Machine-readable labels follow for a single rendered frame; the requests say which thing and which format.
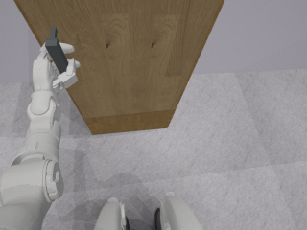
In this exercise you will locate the handle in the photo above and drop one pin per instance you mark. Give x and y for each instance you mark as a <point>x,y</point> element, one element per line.
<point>55,51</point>

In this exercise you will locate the robot right thigh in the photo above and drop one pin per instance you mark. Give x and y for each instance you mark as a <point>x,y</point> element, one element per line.
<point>175,211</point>

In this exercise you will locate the left robot hand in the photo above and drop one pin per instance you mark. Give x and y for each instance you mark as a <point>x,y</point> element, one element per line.
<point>46,76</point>

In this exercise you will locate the left robot upper arm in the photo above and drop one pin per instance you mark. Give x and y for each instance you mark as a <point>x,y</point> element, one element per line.
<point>27,192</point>

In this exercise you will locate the right robot shin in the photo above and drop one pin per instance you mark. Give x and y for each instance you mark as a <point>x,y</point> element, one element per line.
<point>163,225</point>

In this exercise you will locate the cupboard door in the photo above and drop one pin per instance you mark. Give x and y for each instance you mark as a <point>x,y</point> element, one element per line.
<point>135,55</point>

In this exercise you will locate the robot left forearm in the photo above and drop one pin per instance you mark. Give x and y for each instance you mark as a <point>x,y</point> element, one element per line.
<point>43,136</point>

